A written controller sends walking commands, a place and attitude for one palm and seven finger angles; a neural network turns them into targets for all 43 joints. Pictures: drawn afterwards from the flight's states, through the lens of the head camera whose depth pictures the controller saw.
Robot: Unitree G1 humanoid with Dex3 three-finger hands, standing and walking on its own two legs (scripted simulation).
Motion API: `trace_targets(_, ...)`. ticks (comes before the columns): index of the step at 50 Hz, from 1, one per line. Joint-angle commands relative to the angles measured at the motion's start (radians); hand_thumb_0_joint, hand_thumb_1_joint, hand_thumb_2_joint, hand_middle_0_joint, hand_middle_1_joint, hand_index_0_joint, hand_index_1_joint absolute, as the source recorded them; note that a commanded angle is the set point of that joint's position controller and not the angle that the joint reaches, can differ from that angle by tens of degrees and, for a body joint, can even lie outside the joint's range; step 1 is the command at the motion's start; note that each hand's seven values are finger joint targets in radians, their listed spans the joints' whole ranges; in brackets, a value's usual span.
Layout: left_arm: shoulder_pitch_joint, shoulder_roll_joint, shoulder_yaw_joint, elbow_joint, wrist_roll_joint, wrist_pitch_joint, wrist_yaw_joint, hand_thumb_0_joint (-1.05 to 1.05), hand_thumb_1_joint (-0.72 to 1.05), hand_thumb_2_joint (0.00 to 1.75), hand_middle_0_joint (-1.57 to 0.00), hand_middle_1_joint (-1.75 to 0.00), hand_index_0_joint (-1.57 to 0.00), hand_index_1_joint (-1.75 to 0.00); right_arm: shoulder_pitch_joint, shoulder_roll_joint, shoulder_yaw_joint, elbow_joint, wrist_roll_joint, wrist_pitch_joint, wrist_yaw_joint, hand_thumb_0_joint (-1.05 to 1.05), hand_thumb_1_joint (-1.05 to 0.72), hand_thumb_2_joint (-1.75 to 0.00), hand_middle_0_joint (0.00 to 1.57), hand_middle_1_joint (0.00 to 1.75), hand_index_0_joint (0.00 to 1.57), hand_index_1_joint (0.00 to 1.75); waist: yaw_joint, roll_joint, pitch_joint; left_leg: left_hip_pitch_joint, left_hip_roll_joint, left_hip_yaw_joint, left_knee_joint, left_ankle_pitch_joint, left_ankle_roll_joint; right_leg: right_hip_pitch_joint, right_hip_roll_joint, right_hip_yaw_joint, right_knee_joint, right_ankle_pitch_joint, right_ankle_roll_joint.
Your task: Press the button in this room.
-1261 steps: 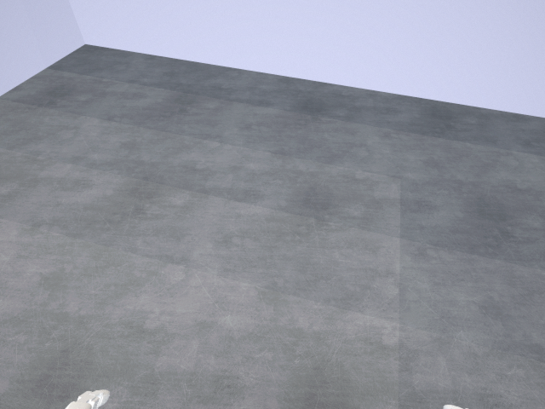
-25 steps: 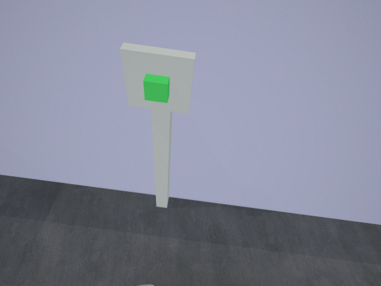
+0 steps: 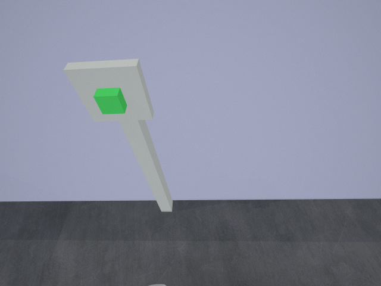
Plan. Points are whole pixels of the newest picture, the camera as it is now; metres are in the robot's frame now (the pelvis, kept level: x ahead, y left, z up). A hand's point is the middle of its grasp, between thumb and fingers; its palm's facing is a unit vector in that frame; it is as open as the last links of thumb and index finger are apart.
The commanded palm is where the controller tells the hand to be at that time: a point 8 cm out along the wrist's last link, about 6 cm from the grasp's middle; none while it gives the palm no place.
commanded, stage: come to a stop and stand still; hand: left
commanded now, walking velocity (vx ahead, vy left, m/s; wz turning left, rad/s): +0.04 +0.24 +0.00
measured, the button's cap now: (111, 100) +0.53 +0.22 +0.09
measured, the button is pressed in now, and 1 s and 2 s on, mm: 0 0 0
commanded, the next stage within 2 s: look again from close up in 1.42 s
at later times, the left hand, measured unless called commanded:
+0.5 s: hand out of the picture -0.09 +0.21 -0.17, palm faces +0.13 -0.97 -0.21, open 7.4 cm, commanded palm none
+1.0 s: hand out of the picture +0.05 +0.19 -0.17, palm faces +0.06 -0.97 -0.23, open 7.3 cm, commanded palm none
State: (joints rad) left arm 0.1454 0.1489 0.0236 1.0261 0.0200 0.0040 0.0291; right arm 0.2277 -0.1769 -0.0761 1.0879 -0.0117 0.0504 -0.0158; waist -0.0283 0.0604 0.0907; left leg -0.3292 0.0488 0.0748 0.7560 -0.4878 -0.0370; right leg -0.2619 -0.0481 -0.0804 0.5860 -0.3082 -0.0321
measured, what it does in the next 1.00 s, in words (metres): steps on the spot: left foot, then right foot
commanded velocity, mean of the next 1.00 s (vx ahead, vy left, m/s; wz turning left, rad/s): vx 0.06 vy -0.01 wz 0.00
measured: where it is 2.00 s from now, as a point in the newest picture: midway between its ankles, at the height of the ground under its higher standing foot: outside the picture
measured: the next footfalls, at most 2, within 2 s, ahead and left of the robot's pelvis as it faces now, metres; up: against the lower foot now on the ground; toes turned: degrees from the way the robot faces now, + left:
left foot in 0.48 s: +0.02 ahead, +0.14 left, +0.00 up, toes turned +4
right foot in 0.84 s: +0.03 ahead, -0.09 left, +0.00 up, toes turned -3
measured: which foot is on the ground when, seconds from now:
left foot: up 0.00-0.46, down 0.48-1.00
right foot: down 0.00-0.50, up 0.52-0.82, down 0.84-1.00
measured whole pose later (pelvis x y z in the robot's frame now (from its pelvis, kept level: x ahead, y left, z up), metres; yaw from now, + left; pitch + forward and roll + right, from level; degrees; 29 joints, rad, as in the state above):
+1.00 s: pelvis +0.01 +0.01 +0.00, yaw +4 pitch +1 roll -1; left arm 0.16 0.15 0.02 1.11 0.01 -0.03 0.03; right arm 0.34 -0.13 -0.03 1.16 -0.01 0.01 -0.04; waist -0.04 0.05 0.07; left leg -0.16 0.07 0.04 0.53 -0.40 -0.03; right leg -0.22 -0.01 -0.13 0.50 -0.30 -0.03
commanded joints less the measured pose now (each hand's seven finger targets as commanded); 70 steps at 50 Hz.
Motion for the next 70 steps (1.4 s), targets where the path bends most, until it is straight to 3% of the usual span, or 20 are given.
trace_targets(1, 0.068, 0.18, 0.037, -0.036, -0.004, -0.018, 0.022, 0.0, 0.9, 0.9, -0.2, -0.3, -0.2, -0.3, 0.053, -0.065, -0.009, -0.029, -0.001, 0.007, 0.0, 0.0, -0.9, -0.9, 0.2, 0.3, 0.2, 0.3, 0.031, -0.245, -0.081, -0.109, -0.004, -0.102, 0.285, 0.019, -0.009, 0.111, -0.28, 0.214, -0.217, 0.699, -0.112)
trace_targets(8, 0.13, 0.204, 0.055, -0.035, 0.001, -0.019, 0.022, 0.0, 0.9, 0.9, -0.2, -0.3, -0.2, -0.3, 0.004, -0.102, -0.011, -0.058, -0.01, 0.016, 0.018, 0.0, -0.9, -0.9, 0.2, 0.3, 0.2, 0.3, 0.073, -0.208, -0.066, -0.162, 0.0, -0.122, 0.311, 0.127, -0.033, 0.122, -0.296, 0.275, -0.313, 0.258, -0.101)
trace_targets(17, 0.151, 0.228, 0.06, -0.022, 0.018, -0.017, 0.003, 0.0, 0.9, 0.9, -0.2, -0.3, -0.2, -0.3, -0.002, -0.088, 0.006, -0.089, -0.006, -0.009, 0.029, 0.0, -0.9, -0.9, 0.2, 0.3, 0.2, 0.3, 0.081, -0.256, -0.074, -0.014, -0.015, -0.038, -0.026, 0.051, -0.011, 0.069, -0.251, 0.296, -0.435, -0.17, -0.092)
trace_targets(19, 0.158, 0.229, 0.058, -0.006, 0.018, -0.017, 0.0, 0.0, 0.9, 0.9, -0.2, -0.3, -0.2, -0.3, 0.012, -0.076, 0.012, -0.086, -0.002, -0.021, 0.026, 0.0, -0.9, -0.9, 0.2, 0.3, 0.2, 0.3, 0.079, -0.263, -0.079, 0.056, -0.032, -0.017, -0.136, 0.043, -0.001, 0.055, -0.23, 0.283, -0.436, -0.158, -0.089)
trace_targets(22, 0.118, 0.199, 0.048, 0.015, 0.0, -0.01, -0.001, 0.0, 0.9, 0.9, -0.2, -0.3, -0.2, -0.3, 0.152, -0.06, 0.026, -0.03, 0.003, -0.051, 0.01, 0.0, -0.9, -0.9, 0.2, 0.3, 0.2, 0.3, 0.01, -0.174, -0.123, 0.322, -0.041, 0.002, -0.435, 0.22, 0.016, -0.062, -0.142, 0.188, -0.327, -0.151, -0.024)
trace_targets(23, 0.127, 0.156, 0.035, 0.017, -0.011, -0.007, -0.004, 0.0, 0.9, 0.9, -0.2, -0.3, -0.2, -0.3, 0.172, -0.093, 0.023, -0.021, 0.001, -0.062, 0.001, 0.0, -0.9, -0.9, 0.2, 0.3, 0.2, 0.3, 0.003, -0.051, -0.122, 0.372, 0.038, -0.082, -0.497, 0.194, 0.031, -0.131, -0.087, 0.135, -0.217, -0.135, 0.008)
trace_targets(24, 0.147, 0.097, 0.023, 0.014, -0.015, -0.006, -0.01, 0.0, 0.9, 0.9, -0.2, -0.3, -0.2, -0.3, 0.169, -0.157, 0.01, -0.029, -0.006, -0.064, -0.004, 0.0, -0.9, -0.9, 0.2, 0.3, 0.2, 0.3, 0.0, 0.152, -0.087, 0.327, 0.21, -0.315, -0.591, -0.001, 0.081, -0.224, -0.008, 0.054, -0.038, -0.129, 0.04)
trace_targets(25, 0.122, 0.072, 0.016, 0.005, -0.008, 0.002, -0.009, 0.0, 0.9, 0.9, -0.2, -0.3, -0.2, -0.3, 0.121, -0.199, 0.007, -0.054, -0.009, -0.053, -0.011, 0.0, -0.9, -0.9, 0.2, 0.3, 0.2, 0.3, -0.003, 0.207, 0.029, 0.144, 0.312, -0.414, -0.688, -0.159, 0.135, -0.238, 0.007, 0.026, 0.061, -0.158, 0.049)
trace_targets(26, 0.118, 0.076, 0.019, 0.008, -0.002, 0.002, -0.014, 0.0, 0.9, 0.9, -0.2, -0.3, -0.2, -0.3, 0.07, -0.19, 0.017, -0.068, -0.016, -0.051, -0.014, 0.0, -0.9, -0.9, 0.2, 0.3, 0.2, 0.3, 0.018, 0.127, 0.099, 0.015, 0.317, -0.407, -0.707, -0.187, 0.163, -0.194, -0.005, 0.064, 0.131, -0.109, 0.046)
trace_targets(29, 0.174, 0.094, 0.026, 0.066, 0.006, 0.012, -0.028, 0.0, 0.9, 0.9, -0.2, -0.3, -0.2, -0.3, 0.048, -0.116, 0.04, -0.044, -0.007, -0.069, -0.027, 0.0, -0.9, -0.9, 0.2, 0.3, 0.2, 0.3, 0.047, 0.137, 0.113, 0.057, 0.201, -0.264, -0.674, 0.04, 0.107, -0.201, 0.0, 0.087, 0.248, -0.013, 0.058)
trace_targets(34, 0.14, 0.091, 0.029, 0.052, 0.001, 0.014, -0.029, 0.0, 0.9, 0.9, -0.2, -0.3, -0.2, -0.3, 0.167, -0.101, 0.035, 0.001, -0.006, -0.08, -0.046, 0.0, -0.9, -0.9, 0.2, 0.3, 0.2, 0.3, 0.022, 0.053, 0.055, 0.247, 0.226, -0.199, -0.536, 0.646, 0.154, -0.29, -0.011, 0.092, 0.329, -0.014, 0.084)
trace_targets(38, 0.086, 0.053, 0.013, 0.03, -0.012, -0.002, -0.023, 0.0, 0.9, 0.9, -0.2, -0.3, -0.2, -0.3, 0.176, -0.091, 0.027, 0.027, -0.014, -0.078, -0.044, 0.0, -0.9, -0.9, 0.2, 0.3, 0.2, 0.3, 0.001, 0.122, 0.001, 0.274, 0.199, -0.156, -0.428, 0.864, 0.166, -0.136, -0.004, 0.028, 0.072, -0.071, 0.071)
trace_targets(41, 0.173, 0.068, 0.016, 0.065, -0.014, -0.022, -0.018, 0.0, 0.9, 0.9, -0.2, -0.3, -0.2, -0.3, 0.183, -0.084, 0.019, 0.04, -0.003, -0.075, -0.04, 0.0, -0.9, -0.9, 0.2, 0.3, 0.2, 0.3, 0.036, 0.054, -0.068, 0.229, 0.138, -0.129, -0.306, 0.763, 0.097, 0.086, 0.002, 0.01, -0.218, 0.21, 0.06)
trace_targets(43, 0.241, 0.146, 0.022, 0.1, -0.012, -0.037, 0.001, 0.0, 0.9, 0.9, -0.2, -0.3, -0.2, -0.3, 0.207, -0.01, 0.034, 0.03, 0.013, -0.079, -0.03, 0.0, -0.9, -0.9, 0.2, 0.3, 0.2, 0.3, 0.041, -0.16, -0.172, 0.022, 0.045, -0.053, -0.247, 0.325, 0.021, 0.355, -0.199, 0.199, -0.164, 0.65, -0.013)
trace_targets(44, 0.223, 0.164, 0.019, 0.102, -0.016, -0.037, 0.006, 0.0, 0.9, 0.9, -0.2, -0.3, -0.2, -0.3, 0.197, 0.002, 0.035, 0.031, 0.015, -0.073, -0.026, 0.0, -0.9, -0.9, 0.2, 0.3, 0.2, 0.3, 0.037, -0.18, -0.15, 0.006, 0.02, -0.032, -0.252, 0.128, 0.011, 0.333, -0.268, 0.205, -0.177, 0.709, -0.06)
trace_targets(46, 0.202, 0.149, 0.021, 0.102, -0.013, -0.042, 0.012, 0.0, 0.9, 0.9, -0.2, -0.3, -0.2, -0.3, 0.179, -0.002, 0.034, 0.037, 0.007, -0.06, -0.031, 0.0, -0.9, -0.9, 0.2, 0.3, 0.2, 0.3, 0.042, -0.288, -0.149, 0.035, 0.034, -0.038, -0.177, 0.037, 0.003, 0.301, -0.236, 0.194, -0.193, 0.815, -0.095)
trace_targets(49, 0.141, 0.121, 0.01, 0.092, -0.014, -0.033, 0.016, 0.0, 0.9, 0.9, -0.2, -0.3, -0.2, -0.3, 0.181, 0.005, 0.038, 0.054, 0.008, -0.056, -0.028, 0.0, -0.9, -0.9, 0.2, 0.3, 0.2, 0.3, 0.026, -0.215, -0.102, 0.075, 0.051, -0.036, -0.258, 0.148, 0.007, 0.239, -0.194, 0.124, -0.168, 0.768, -0.079)
trace_targets(52, 0.11, 0.092, 0.001, 0.078, -0.023, -0.03, 0.015, 0.0, 0.9, 0.9, -0.2, -0.3, -0.2, -0.3, 0.187, -0.016, 0.04, 0.079, 0.002, -0.066, -0.029, 0.0, -0.9, -0.9, 0.2, 0.3, 0.2, 0.3, 0.02, -0.081, -0.108, 0.22, 0.094, -0.055, -0.357, 0.565, 0.018, 0.137, -0.1, 0.052, -0.147, 0.541, -0.011)
trace_targets(55, 0.103, 0.098, 0.001, 0.08, -0.017, -0.023, 0.015, 0.0, 0.9, 0.9, -0.2, -0.3, -0.2, -0.3, 0.15, -0.022, 0.042, 0.081, 0.001, -0.065, -0.029, 0.0, -0.9, -0.9, 0.2, 0.3, 0.2, 0.3, 0.025, 0.017, -0.031, 0.204, 0.102, -0.043, -0.364, 0.607, 0.023, 0.118, -0.079, 0.051, -0.175, 0.446, 0.009)
trace_targets(70, 0.166, 0.12, -0.009, 0.089, -0.014, -0.035, 0.018, 0.0, 0.9, 0.9, -0.2, -0.3, -0.2, -0.3, 0.087, -0.074, 0.041, 0.044, 0.004, -0.064, -0.035, 0.0, -0.9, -0.9, 0.2, 0.3, 0.2, 0.3, 0.022, -0.062, -0.076, 0.287, 0.097, -0.028, -0.38, 0.627, 0.023, 0.157, -0.088, 0.064, -0.198, 0.587, 0.007)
